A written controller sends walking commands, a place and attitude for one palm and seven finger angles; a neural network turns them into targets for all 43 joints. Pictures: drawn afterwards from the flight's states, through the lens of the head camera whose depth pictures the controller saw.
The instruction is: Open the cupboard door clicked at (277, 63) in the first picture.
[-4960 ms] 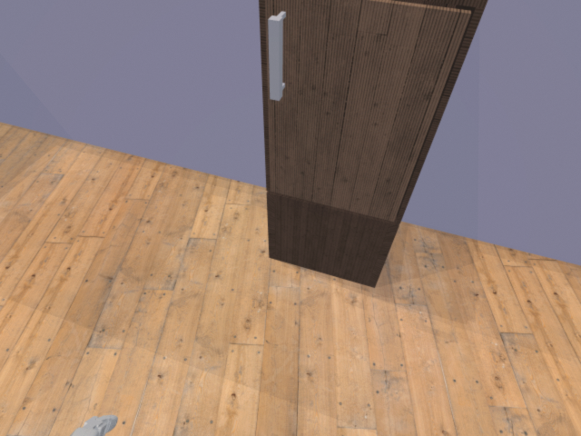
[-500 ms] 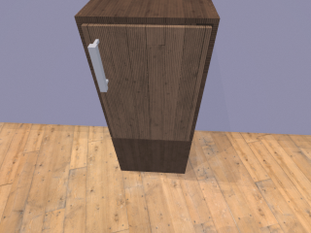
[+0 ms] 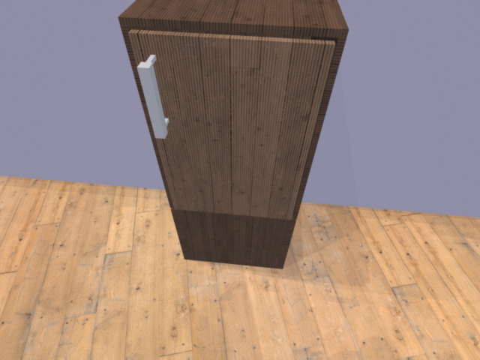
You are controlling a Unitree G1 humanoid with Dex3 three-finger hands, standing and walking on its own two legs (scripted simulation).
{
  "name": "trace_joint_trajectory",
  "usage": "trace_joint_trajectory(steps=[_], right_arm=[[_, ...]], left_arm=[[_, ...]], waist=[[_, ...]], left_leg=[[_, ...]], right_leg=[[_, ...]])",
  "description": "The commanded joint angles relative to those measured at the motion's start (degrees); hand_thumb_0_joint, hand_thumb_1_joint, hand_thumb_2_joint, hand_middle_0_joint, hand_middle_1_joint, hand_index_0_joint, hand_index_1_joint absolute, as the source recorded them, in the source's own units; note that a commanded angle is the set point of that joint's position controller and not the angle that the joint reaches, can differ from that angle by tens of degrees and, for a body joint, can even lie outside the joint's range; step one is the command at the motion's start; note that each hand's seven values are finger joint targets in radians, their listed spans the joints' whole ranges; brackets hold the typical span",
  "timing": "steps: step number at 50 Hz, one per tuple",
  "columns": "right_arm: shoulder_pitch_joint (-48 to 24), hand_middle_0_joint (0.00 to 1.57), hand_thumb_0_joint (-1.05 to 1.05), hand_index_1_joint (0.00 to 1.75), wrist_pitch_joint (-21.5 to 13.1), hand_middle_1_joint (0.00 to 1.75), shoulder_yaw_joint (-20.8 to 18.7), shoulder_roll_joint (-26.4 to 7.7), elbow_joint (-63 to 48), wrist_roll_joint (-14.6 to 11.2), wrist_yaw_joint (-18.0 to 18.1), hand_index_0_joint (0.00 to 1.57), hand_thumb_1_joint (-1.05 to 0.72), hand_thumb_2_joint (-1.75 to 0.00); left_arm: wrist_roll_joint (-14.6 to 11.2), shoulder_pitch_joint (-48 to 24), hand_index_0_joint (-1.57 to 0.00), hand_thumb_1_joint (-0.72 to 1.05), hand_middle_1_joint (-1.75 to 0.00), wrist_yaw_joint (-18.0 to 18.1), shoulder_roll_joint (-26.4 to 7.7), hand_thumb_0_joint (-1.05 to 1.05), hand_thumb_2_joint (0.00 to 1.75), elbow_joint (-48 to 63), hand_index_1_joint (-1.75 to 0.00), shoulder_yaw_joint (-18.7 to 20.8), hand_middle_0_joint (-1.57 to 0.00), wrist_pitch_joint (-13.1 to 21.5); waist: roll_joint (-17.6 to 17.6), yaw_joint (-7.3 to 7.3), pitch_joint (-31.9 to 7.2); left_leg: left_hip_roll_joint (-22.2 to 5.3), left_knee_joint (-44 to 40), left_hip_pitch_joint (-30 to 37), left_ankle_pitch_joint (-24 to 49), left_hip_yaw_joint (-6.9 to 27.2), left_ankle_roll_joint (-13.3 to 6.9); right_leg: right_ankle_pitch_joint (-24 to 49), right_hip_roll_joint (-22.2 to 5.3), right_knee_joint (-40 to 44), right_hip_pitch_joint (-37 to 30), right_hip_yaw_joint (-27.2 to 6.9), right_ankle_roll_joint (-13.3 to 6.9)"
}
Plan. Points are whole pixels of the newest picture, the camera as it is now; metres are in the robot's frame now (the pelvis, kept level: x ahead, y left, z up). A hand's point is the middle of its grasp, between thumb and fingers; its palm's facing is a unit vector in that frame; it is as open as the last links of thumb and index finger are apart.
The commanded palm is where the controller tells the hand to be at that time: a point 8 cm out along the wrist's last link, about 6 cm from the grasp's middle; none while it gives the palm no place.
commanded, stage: come to a stop and stand still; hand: left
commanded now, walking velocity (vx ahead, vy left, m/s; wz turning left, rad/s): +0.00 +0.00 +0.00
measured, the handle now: (156, 98) +0.61 +0.23 +0.11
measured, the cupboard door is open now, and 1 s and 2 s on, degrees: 0 0 0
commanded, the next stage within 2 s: look again from close up in 0.02 s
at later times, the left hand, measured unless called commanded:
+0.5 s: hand out of the picture -0.01 +0.24 -0.19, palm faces -0.01 -0.98 -0.19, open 7.4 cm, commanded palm none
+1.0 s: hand out of the picture -0.05 +0.23 -0.18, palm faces -0.01 -0.99 -0.16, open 7.4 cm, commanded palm none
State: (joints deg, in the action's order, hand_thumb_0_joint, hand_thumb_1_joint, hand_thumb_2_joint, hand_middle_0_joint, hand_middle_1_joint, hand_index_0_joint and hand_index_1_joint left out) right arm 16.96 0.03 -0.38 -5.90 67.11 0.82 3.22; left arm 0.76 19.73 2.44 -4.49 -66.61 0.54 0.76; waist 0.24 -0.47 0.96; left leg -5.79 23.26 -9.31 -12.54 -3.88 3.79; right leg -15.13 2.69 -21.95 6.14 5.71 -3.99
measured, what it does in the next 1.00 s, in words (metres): shifts its weight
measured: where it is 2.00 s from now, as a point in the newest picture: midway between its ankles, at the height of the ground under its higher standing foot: outside the picture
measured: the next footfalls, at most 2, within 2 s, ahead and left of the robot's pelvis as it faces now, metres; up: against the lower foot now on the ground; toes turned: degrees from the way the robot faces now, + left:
none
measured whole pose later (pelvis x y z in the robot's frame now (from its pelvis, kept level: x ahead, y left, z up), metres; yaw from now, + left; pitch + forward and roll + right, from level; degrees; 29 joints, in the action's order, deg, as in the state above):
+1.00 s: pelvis -0.03 +0.07 +0.00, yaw -2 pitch -1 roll +0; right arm 17.7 -1.4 0.5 -8.0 62.7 0.6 1.6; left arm 1.6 20.3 2.0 -8.0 -63.2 -0.7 0.2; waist -1.3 -0.5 0.2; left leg 2.3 24.9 -13.2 -11.5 -5.1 -3.8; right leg -14.0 -2.5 -26.6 12.1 1.9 1.2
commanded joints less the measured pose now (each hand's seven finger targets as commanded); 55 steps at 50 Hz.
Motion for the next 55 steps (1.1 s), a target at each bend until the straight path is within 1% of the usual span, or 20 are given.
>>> trace_joint_trajectory(steps=[1, 5, 6, 7, 8, 9, 10, 11, 12, 13, 14, 15, 17, 18, 21, 23, 29, 33, 40, 55], right_arm=[[4.4, 0.2, 0.0, 0.3, -0.5, 0.3, -0.6, -3.8, -0.8, 0.0, -0.1, 0.2, -0.9, -0.9], [4.4, 0.2, 0.0, 0.3, -0.6, 0.3, -0.6, -4.0, -0.8, 0.0, -0.2, 0.2, -0.9, -0.9], [-4.5, 0.2, 0.0, 0.3, -1.7, 0.3, -0.8, -6.2, -5.9, -0.6, -1.1, 0.2, -0.9, -0.9], [-3.1, 0.2, 0.0, 0.3, -1.1, 0.3, -0.6, -4.7, -9.5, -0.7, -1.3, 0.2, -0.9, -0.9], [-0.1, 0.2, 0.0, 0.3, -1.0, 0.3, -0.9, -2.3, -9.2, -0.5, -1.0, 0.2, -0.9, -0.9], [0.7, 0.2, 0.0, 0.3, -1.3, 0.3, -0.9, -2.5, -9.0, -0.8, -1.1, 0.2, -0.9, -0.9], [1.9, 0.2, 0.0, 0.3, -1.3, 0.3, -0.9, -2.9, -8.5, -0.8, -1.2, 0.2, -0.9, -0.9], [3.5, 0.2, 0.0, 0.3, -1.3, 0.3, -1.0, -3.4, -8.2, -0.8, -1.3, 0.2, -0.9, -0.9], [5.2, 0.2, 0.0, 0.3, -1.4, 0.3, -1.1, -3.7, -7.6, -0.5, -1.5, 0.2, -0.9, -0.9], [5.4, 0.2, 0.0, 0.3, -1.9, 0.3, -1.1, -5.4, -7.6, 0.0, -1.5, 0.2, -0.9, -0.9], [4.5, 0.2, 0.0, 0.3, -2.2, 0.3, -1.1, -7.1, -8.1, 0.3, -1.2, 0.2, -0.9, -0.9], [3.8, 0.2, 0.0, 0.3, -2.0, 0.3, -1.1, -7.9, -8.8, 0.4, -1.1, 0.2, -0.9, -0.9], [2.4, 0.2, 0.0, 0.3, -1.9, 0.3, -0.7, -7.7, -9.2, 0.4, -1.1, 0.2, -0.9, -0.9], [2.1, 0.2, 0.0, 0.3, -1.9, 0.3, -0.7, -7.8, -9.6, 0.3, -1.1, 0.2, -0.9, -0.9], [2.2, 0.2, 0.0, 0.3, -2.0, 0.3, -0.9, -9.1, -10.2, 0.3, -1.2, 0.2, -0.9, -0.9], [2.4, 0.2, 0.0, 0.3, -2.1, 0.3, -1.1, -9.7, -10.5, 0.3, -1.3, 0.2, -0.9, -0.9], [2.8, 0.2, 0.0, 0.3, -2.4, 0.3, -1.2, -10.7, -10.2, 0.1, -1.2, 0.2, -0.9, -0.9], [3.0, 0.2, 0.0, 0.3, -2.4, 0.3, -1.1, -10.5, -9.5, 0.1, -1.3, 0.2, -0.9, -0.9], [3.1, 0.2, 0.0, 0.3, -2.1, 0.3, -0.8, -9.7, -7.9, 0.0, -1.5, 0.2, -0.9, -0.9], [3.4, 0.2, 0.0, 0.3, -2.1, 0.3, -0.2, -7.6, -5.3, -0.3, -1.5, 0.2, -0.9, -0.9]], left_arm=[[-0.3, 4.5, -0.2, 0.9, -0.3, 0.2, -5.7, 0.0, 0.9, 1.2, -0.3, 0.9, -0.2, 0.7], [-0.3, 4.0, -0.2, 0.9, -0.3, 0.2, -5.9, 0.0, 0.9, 1.4, -0.3, 0.9, -0.2, 0.6], [0.7, 9.3, -0.2, 0.9, -0.3, 2.5, -9.5, 0.0, 0.9, 0.2, -0.3, 1.1, -0.2, 2.4], [0.8, 8.8, -0.2, 0.9, -0.3, 2.5, -11.6, 0.0, 0.9, 1.6, -0.3, 1.3, -0.2, 3.0], [0.9, 8.6, -0.2, 0.9, -0.3, 2.2, -10.5, 0.0, 0.9, 3.0, -0.3, 1.3, -0.2, 2.7], [1.0, 7.4, -0.2, 0.9, -0.3, 2.0, -9.7, 0.0, 0.9, 3.6, -0.3, 1.0, -0.2, 2.2], [0.7, 5.3, -0.2, 0.9, -0.3, 1.6, -9.9, 0.0, 0.9, 4.6, -0.3, 0.8, -0.2, 2.1], [0.6, 3.1, -0.2, 0.9, -0.3, 1.4, -9.7, 0.0, 0.9, 5.7, -0.3, 0.8, -0.2, 1.9], [0.5, 1.2, -0.2, 0.9, -0.3, 1.3, -9.2, 0.0, 0.9, 6.6, -0.3, 0.9, -0.2, 1.4], [0.3, 1.5, -0.2, 0.9, -0.3, 1.0, -8.0, 0.0, 0.9, 6.7, -0.3, 0.7, -0.2, 1.0], [0.2, 2.2, -0.2, 0.9, -0.3, 0.9, -7.1, 0.0, 0.9, 6.6, -0.3, 0.5, -0.2, 0.7], [0.3, 2.8, -0.2, 0.9, -0.3, 0.8, -6.6, 0.0, 0.9, 6.7, -0.3, 0.6, -0.2, 0.4], [0.6, 2.4, -0.2, 0.9, -0.3, 0.4, -7.3, 0.0, 0.9, 6.4, -0.3, 0.4, -0.2, -0.1], [0.6, 2.5, -0.2, 0.9, -0.3, 0.2, -7.7, 0.0, 0.9, 6.4, -0.3, 0.3, -0.2, -0.2], [0.7, 2.3, -0.2, 0.9, -0.3, -0.3, -7.8, 0.0, 0.9, 6.6, -0.3, 0.0, -0.2, -0.4], [0.8, 2.2, -0.2, 0.9, -0.3, -0.4, -8.2, 0.0, 0.9, 7.1, -0.3, 0.1, -0.2, -0.5], [0.8, 1.7, -0.2, 0.9, -0.3, -0.6, -8.9, 0.0, 0.9, 7.5, -0.3, 0.1, -0.2, -0.5], [0.7, 2.2, -0.2, 0.9, -0.3, -0.6, -8.9, 0.0, 0.9, 7.1, -0.3, 0.0, -0.2, -0.3], [0.6, 3.4, -0.2, 0.9, -0.3, -0.5, -8.6, 0.0, 0.9, 6.1, -0.3, -0.4, -0.2, -0.1], [0.4, 4.2, -0.2, 0.9, -0.3, -0.2, -7.9, 0.0, 0.9, 4.5, -0.3, -0.7, -0.2, 0.6]], waist=[[-0.4, 0.45, 3.7], [-0.8, 0.36, 4.3], [-5.1, -3.03, 6.4], [-5.8, -0.09, 4.8], [-5.6, 0.07, -0.9], [-6.0, 0.48, -4.1], [-8.8, 0.96, -6.1], [-8.8, 1.89, -6.9], [-4.7, 2.55, -5.1], [0.2, 1.91, -3.3], [3.5, 1.05, -1.2], [2.9, 0.47, 0.9], [9.3, -0.04, 4.8], [8.8, -0.19, 5.8], [3.1, -0.28, 6.6], [2.9, -0.25, 5.7], [1.9, -0.11, 3.1], [1.2, 0.0, 2.6], [0.7, 0.17, 3.0], [-0.6, 0.54, 3.4]], left_leg=[[-1.3, -1.4, 1.1, 7.9, 1.2, -3.0], [-1.5, -2.0, 1.0, 8.2, 1.4, -3.1], [0.3, 15.7, -8.8, -0.3, -2.5, -1.5], [3.3, 17.5, -12.7, -9.4, -0.1, -2.8], [3.2, 17.4, -11.9, -10.3, 0.5, -4.4], [3.3, 14.8, -10.6, -9.4, 0.7, -4.1], [3.7, 12.0, -7.5, -6.7, 0.6, -3.9], [4.0, 7.4, -3.8, -3.3, 1.0, -3.9], [3.1, 4.0, -0.9, 1.3, 1.7, -3.9], [0.5, 2.5, -0.8, 6.7, 4.6, -4.7], [-2.3, 1.5, -3.2, 9.7, 7.6, -6.3], [-3.4, 0.8, -5.6, 7.9, 8.4, -7.2], [-2.5, -2.9, -9.5, 1.1, 9.8, -7.5], [-2.6, -4.6, -10.6, -1.9, 10.6, -7.6], [-2.5, -7.7, -11.8, -9.2, 11.9, -7.9], [-2.7, -8.9, -11.1, -10.5, 12.5, -8.0], [-2.8, -10.1, -8.1, -9.7, 13.1, -7.9], [-2.2, -9.6, -7.3, -8.5, 11.9, -7.6], [-1.3, -8.7, -7.3, -8.3, 10.4, -7.2], [-0.1, -4.5, -4.7, -0.5, 7.0, -6.5]], right_leg=[[17.3, -9.4, 5.3, 4.0, -7.7, 2.3], [16.1, -9.2, 4.9, 4.2, -7.4, 2.1], [54.8, -14.9, 3.2, 4.1, -15.2, 8.2], [73.4, -17.4, -0.9, -2.5, -12.2, 7.0], [72.6, -17.6, -3.9, -5.8, -11.4, 5.0], [64.9, -15.5, -5.1, -6.3, -8.8, 0.3], [54.0, -14.1, -4.6, -5.2, -8.1, -1.1], [40.9, -13.0, -4.5, -2.8, -8.4, -1.2], [26.0, -11.5, -5.2, 1.6, -7.4, -0.4], [13.9, -9.2, -5.7, 5.2, -7.2, 0.9], [6.5, -7.5, -4.8, 6.6, -6.9, 1.7], [2.7, -6.8, -3.7, 6.7, -6.6, 1.7], [-0.6, -6.4, -4.6, 7.3, -5.9, 1.7], [-0.5, -6.1, -5.0, 7.1, -5.6, 1.8], [0.1, -6.1, -5.0, 7.1, -5.3, 2.1], [0.1, -6.2, -5.2, 7.3, -5.0, 2.3], [0.6, -6.8, -4.7, 7.7, -5.2, 2.4], [1.4, -7.4, -3.4, 7.5, -5.8, 2.4], [1.9, -8.0, -2.0, 7.3, -6.7, 2.4], [3.4, -8.8, 0.0, 8.3, -8.6, 2.2]])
